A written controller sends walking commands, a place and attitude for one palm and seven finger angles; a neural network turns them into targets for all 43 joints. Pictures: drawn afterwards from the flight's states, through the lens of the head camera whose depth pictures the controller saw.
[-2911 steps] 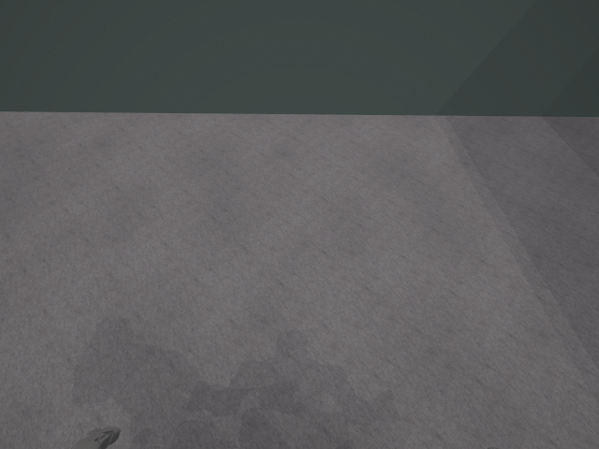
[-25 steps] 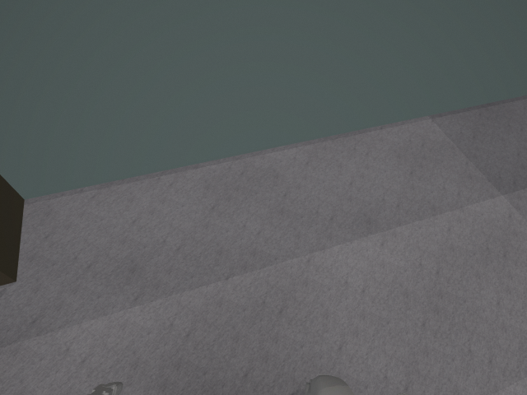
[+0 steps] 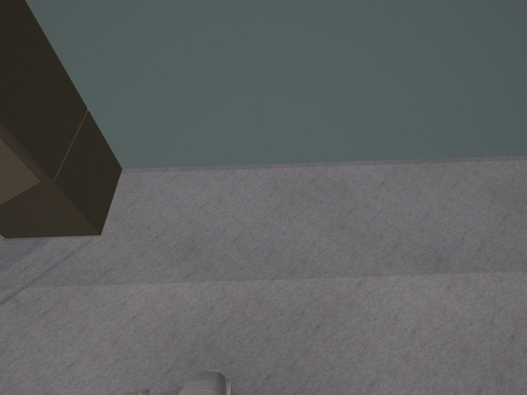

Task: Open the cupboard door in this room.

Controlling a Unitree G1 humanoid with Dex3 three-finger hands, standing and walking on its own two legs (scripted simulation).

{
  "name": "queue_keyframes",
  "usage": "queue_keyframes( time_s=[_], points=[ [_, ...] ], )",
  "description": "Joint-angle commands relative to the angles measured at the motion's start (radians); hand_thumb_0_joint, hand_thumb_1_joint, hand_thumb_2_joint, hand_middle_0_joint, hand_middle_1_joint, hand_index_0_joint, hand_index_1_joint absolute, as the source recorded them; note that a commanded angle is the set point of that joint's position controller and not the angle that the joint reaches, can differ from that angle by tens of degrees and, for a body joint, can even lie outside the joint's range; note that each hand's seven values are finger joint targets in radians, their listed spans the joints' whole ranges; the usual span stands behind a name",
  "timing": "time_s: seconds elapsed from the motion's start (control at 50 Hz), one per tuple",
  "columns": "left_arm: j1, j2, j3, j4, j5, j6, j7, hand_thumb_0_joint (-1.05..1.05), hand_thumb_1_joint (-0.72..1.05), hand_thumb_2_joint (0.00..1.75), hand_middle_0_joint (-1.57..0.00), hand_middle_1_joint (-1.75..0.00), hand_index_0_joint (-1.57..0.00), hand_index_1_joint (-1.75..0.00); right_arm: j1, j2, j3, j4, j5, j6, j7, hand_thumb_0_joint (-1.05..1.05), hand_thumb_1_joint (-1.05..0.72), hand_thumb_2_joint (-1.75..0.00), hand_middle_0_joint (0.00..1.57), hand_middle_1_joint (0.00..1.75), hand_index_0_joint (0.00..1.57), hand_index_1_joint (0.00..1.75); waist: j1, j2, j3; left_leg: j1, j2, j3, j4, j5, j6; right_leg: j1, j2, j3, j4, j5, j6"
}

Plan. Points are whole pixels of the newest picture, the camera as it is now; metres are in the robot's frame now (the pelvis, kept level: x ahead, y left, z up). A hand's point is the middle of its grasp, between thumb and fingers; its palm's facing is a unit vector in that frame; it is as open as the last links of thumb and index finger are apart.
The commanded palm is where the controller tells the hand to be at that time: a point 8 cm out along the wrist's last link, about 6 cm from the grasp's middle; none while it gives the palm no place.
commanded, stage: turn to face it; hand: left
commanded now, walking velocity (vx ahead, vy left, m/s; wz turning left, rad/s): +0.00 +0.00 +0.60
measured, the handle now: out of the picture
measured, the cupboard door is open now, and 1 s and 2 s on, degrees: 45 45 45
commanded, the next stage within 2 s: take the last steps up to it in 1.40 s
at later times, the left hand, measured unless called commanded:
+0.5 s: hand out of the picture +0.07 +0.25 -0.16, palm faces +0.28 -0.93 -0.24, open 7.4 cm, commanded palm none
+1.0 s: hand out of the picture -0.06 +0.20 -0.19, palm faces +0.60 -0.77 -0.22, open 7.4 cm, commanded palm none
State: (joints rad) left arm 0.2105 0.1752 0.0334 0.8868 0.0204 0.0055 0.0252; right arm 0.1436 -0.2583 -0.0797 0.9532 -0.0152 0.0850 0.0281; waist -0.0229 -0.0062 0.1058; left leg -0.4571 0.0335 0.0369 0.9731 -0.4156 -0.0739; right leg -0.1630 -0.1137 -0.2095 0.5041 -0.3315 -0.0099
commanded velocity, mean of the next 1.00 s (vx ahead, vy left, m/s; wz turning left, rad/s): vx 0.00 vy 0.00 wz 0.57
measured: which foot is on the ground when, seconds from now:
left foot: up 0.00-0.12, down 0.14-0.60, up 0.62-0.96, down 0.98-1.00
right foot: down 0.00-0.14, up 0.16-0.58, down 0.60-0.98, up 1.00-1.00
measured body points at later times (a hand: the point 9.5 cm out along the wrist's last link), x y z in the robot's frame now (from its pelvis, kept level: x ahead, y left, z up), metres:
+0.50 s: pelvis +0.01 +0.02 +0.00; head +0.05 +0.04 +0.45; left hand +0.05 +0.30 -0.14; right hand +0.15 -0.21 -0.14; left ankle +0.00 +0.13 -0.74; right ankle +0.05 -0.14 -0.69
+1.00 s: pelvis +0.02 +0.01 -0.02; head +0.04 +0.05 +0.43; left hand -0.09 +0.24 -0.18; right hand +0.26 -0.15 -0.15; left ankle -0.03 +0.10 -0.75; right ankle +0.05 -0.13 -0.73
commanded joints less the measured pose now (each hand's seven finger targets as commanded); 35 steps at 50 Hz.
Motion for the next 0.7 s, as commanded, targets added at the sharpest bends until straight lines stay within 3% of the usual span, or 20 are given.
queue_keyframes(
  time_s=[0.0,0.04,0.08,0.1,0.12,0.14,0.16,0.18,0.22,0.28,0.36,0.44,0.52,0.54,0.56,0.58,0.6,0.62,0.64,0.68],
  points=[
    [0.076,0.234,0.07,-0.039,0.009,-0.016,0.007,0.0,0.9,0.9,-0.2,-0.3,-0.2,-0.3,-0.106,-0.024,0.002,-0.122,0.006,-0.036,0.005,0.0,-0.9,-0.9,0.2,0.3,0.2,0.3,0.068,-0.205,-0.111,-0.009,-0.014,0.068,-0.185,-0.03,0.016,0.141,-0.255,0.117,-0.061,0.696,-0.099],
    [0.069,0.249,0.075,-0.038,0.008,-0.014,0.003,0.0,0.9,0.9,-0.2,-0.3,-0.2,-0.3,-0.081,-0.032,0.003,-0.125,0.006,-0.042,0.003,0.0,-0.9,-0.9,0.2,0.3,0.2,0.3,0.054,-0.208,-0.127,0.061,-0.027,0.089,-0.275,0.004,0.03,0.119,-0.264,0.096,-0.02,0.687,-0.085],
    [0.04,0.249,0.078,-0.041,-0.001,-0.012,-0.004,0.0,0.9,0.9,-0.2,-0.3,-0.2,-0.3,0.001,-0.062,-0.007,-0.11,0.001,-0.05,0.0,0.0,-0.9,-0.9,0.2,0.3,0.2,0.3,-0.003,-0.155,-0.162,0.234,-0.045,0.091,-0.452,0.15,0.05,0.039,-0.236,0.037,0.117,0.634,-0.03],
    [0.028,0.23,0.075,-0.056,-0.008,-0.009,-0.009,0.0,0.9,0.9,-0.2,-0.3,-0.2,-0.3,0.088,-0.13,-0.023,-0.089,-0.004,-0.06,-0.003,0.0,-0.9,-0.9,0.2,0.3,0.2,0.3,-0.052,-0.012,-0.231,0.423,0.043,-0.018,-0.53,0.36,0.093,-0.1,-0.195,0.001,0.298,0.469,0.021],
    [-0.006,0.153,0.053,-0.099,-0.017,-0.005,-0.018,0.0,0.9,0.9,-0.2,-0.3,-0.2,-0.3,0.163,-0.252,-0.057,-0.081,-0.011,-0.067,-0.012,0.0,-0.9,-0.9,0.2,0.3,0.2,0.3,-0.094,0.311,-0.256,0.567,0.345,-0.44,-0.571,0.775,0.256,-0.411,-0.026,-0.001,0.556,-0.255,0.104],
    [-0.073,0.161,0.047,-0.126,-0.007,0.012,-0.008,0.0,0.9,0.9,-0.2,-0.3,-0.2,-0.3,0.21,-0.282,-0.058,-0.058,-0.002,-0.058,-0.023,0.0,-0.9,-0.9,0.2,0.3,0.2,0.3,-0.104,0.235,-0.276,0.541,0.412,-0.47,-0.564,0.912,0.339,-0.453,-0.009,0.151,0.665,-0.361,0.088],
    [-0.103,0.173,0.047,-0.132,-0.005,0.018,-0.005,0.0,0.9,0.9,-0.2,-0.3,-0.2,-0.3,0.179,-0.255,-0.047,-0.069,-0.004,-0.06,-0.03,0.0,-0.9,-0.9,0.2,0.3,0.2,0.3,-0.084,0.137,-0.226,0.471,0.383,-0.404,-0.578,0.775,0.331,-0.452,-0.031,0.19,0.686,-0.3,0.08],
    [-0.11,0.156,0.052,-0.114,-0.005,0.019,-0.004,0.0,0.9,0.9,-0.2,-0.3,-0.2,-0.3,0.128,-0.226,-0.043,-0.086,-0.007,-0.066,-0.042,0.0,-0.9,-0.9,0.2,0.3,0.2,0.3,-0.069,0.196,-0.194,0.406,0.327,-0.397,-0.595,0.7,0.309,-0.456,-0.029,0.2,0.693,-0.246,0.087],
    [-0.063,0.167,0.058,-0.074,-0.002,0.029,-0.013,0.0,0.9,0.9,-0.2,-0.3,-0.2,-0.3,0.019,-0.182,-0.025,-0.112,-0.008,-0.068,-0.047,0.0,-0.9,-0.9,0.2,0.3,0.2,0.3,-0.009,0.183,-0.129,0.296,0.236,-0.298,-0.629,0.56,0.251,-0.413,-0.016,0.228,0.688,-0.117,0.09],
    [-0.025,0.16,0.059,-0.055,0.0,0.029,-0.02,0.0,0.9,0.9,-0.2,-0.3,-0.2,-0.3,0.012,-0.167,-0.017,-0.112,-0.006,-0.077,-0.046,0.0,-0.9,-0.9,0.2,0.3,0.2,0.3,0.017,0.129,-0.143,0.291,0.187,-0.259,-0.637,0.527,0.225,-0.375,0.009,0.216,0.629,-0.056,0.096],
    [-0.065,0.154,0.055,-0.074,-0.002,0.027,-0.016,0.0,0.9,0.9,-0.2,-0.3,-0.2,-0.3,0.051,-0.173,-0.024,-0.097,-0.007,-0.075,-0.042,0.0,-0.9,-0.9,0.2,0.3,0.2,0.3,0.001,0.112,-0.151,0.311,0.185,-0.312,-0.634,0.504,0.243,-0.357,0.03,0.214,0.512,-0.068,0.102],
    [-0.097,0.141,0.049,-0.099,-0.008,0.023,-0.013,0.0,0.9,0.9,-0.2,-0.3,-0.2,-0.3,0.046,-0.179,-0.034,-0.097,-0.012,-0.064,-0.038,0.0,-0.9,-0.9,0.2,0.3,0.2,0.3,-0.005,0.17,-0.141,0.259,0.164,-0.354,-0.608,0.479,0.236,-0.258,0.071,0.195,0.322,-0.098,0.094],
    [-0.014,0.147,0.056,-0.081,-0.014,0.011,-0.008,0.0,0.9,0.9,-0.2,-0.3,-0.2,-0.3,0.003,-0.169,-0.042,-0.11,-0.007,-0.056,-0.038,0.0,-0.9,-0.9,0.2,0.3,0.2,0.3,0.037,0.198,-0.161,0.153,0.119,-0.388,-0.539,0.475,0.202,-0.048,0.111,0.18,0.075,0.011,0.075],
    [0.033,0.169,0.062,-0.07,-0.014,0.001,-0.004,0.0,0.9,0.9,-0.2,-0.3,-0.2,-0.3,-0.009,-0.148,-0.04,-0.117,0.001,-0.056,-0.036,0.0,-0.9,-0.9,0.2,0.3,0.2,0.3,0.064,0.135,-0.187,0.087,0.082,-0.374,-0.479,0.412,0.165,0.078,0.085,0.199,-0.078,0.107,0.07],
    [0.07,0.246,0.078,-0.065,0.0,-0.012,0.005,0.0,0.9,0.9,-0.2,-0.3,-0.2,-0.3,0.002,-0.093,-0.034,-0.126,0.012,-0.058,-0.029,0.0,-0.9,-0.9,0.2,0.3,0.2,0.3,0.082,-0.078,-0.219,-0.075,-0.013,-0.272,-0.322,0.186,0.099,0.241,-0.102,0.379,-0.207,0.107,0.023],
    [0.074,0.31,0.087,-0.068,0.009,-0.015,0.01,0.0,0.9,0.9,-0.2,-0.3,-0.2,-0.3,-0.012,-0.056,-0.028,-0.149,0.011,-0.06,-0.028,0.0,-0.9,-0.9,0.2,0.3,0.2,0.3,0.091,-0.299,-0.191,-0.184,-0.134,-0.084,-0.057,-0.19,0.027,0.214,-0.365,0.61,-0.239,0.264,-0.101],
    [0.05,0.29,0.073,-0.072,0.002,-0.013,0.014,0.0,0.9,0.9,-0.2,-0.3,-0.2,-0.3,-0.004,-0.101,-0.035,-0.139,0.001,-0.052,-0.024,0.0,-0.9,-0.9,0.2,0.3,0.2,0.3,0.071,-0.213,-0.165,-0.148,-0.068,-0.126,0.14,-0.199,0.038,0.083,-0.39,0.546,-0.217,0.315,-0.155],
    [-0.027,0.23,0.057,-0.085,-0.001,-0.014,0.013,0.0,0.9,0.9,-0.2,-0.3,-0.2,-0.3,0.017,-0.085,-0.036,-0.117,-0.003,-0.041,-0.016,0.0,-0.9,-0.9,0.2,0.3,0.2,0.3,0.023,-0.166,-0.116,-0.151,-0.048,-0.134,0.226,-0.106,0.033,0.033,-0.298,0.428,-0.214,0.306,-0.14],
    [-0.057,0.208,0.051,-0.089,-0.004,-0.015,0.012,0.0,0.9,0.9,-0.2,-0.3,-0.2,-0.3,0.022,-0.077,-0.037,-0.096,-0.004,-0.03,-0.013,0.0,-0.9,-0.9,0.2,0.3,0.2,0.3,0.006,-0.215,-0.102,-0.162,-0.034,-0.109,0.275,-0.063,0.018,0.023,-0.242,0.379,-0.196,0.36,-0.113],
    [-0.079,0.174,0.041,-0.096,-0.007,-0.016,0.01,0.0,0.9,0.9,-0.2,-0.3,-0.2,-0.3,0.032,-0.073,-0.031,-0.084,-0.001,-0.024,-0.004,0.0,-0.9,-0.9,0.2,0.3,0.2,0.3,-0.01,-0.234,-0.082,-0.151,-0.012,-0.069,0.281,0.013,0.003,0.026,-0.192,0.228,-0.167,0.488,-0.086]
  ],
)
